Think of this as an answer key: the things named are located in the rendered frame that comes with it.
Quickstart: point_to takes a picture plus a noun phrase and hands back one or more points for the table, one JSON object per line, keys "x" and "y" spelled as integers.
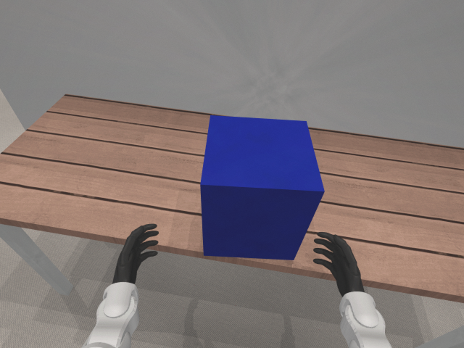
{"x": 99, "y": 169}

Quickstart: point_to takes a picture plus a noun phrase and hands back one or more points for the right robot hand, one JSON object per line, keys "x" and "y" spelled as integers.
{"x": 343, "y": 266}

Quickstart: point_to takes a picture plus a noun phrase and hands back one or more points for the left robot hand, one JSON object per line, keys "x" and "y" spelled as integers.
{"x": 130, "y": 257}

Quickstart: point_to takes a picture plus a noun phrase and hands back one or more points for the right robot forearm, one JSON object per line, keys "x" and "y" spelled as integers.
{"x": 362, "y": 325}

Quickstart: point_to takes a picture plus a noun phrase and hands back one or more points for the carton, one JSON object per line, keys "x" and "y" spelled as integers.
{"x": 260, "y": 187}

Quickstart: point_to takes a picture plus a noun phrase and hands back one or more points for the left robot forearm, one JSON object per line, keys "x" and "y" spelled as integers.
{"x": 117, "y": 317}

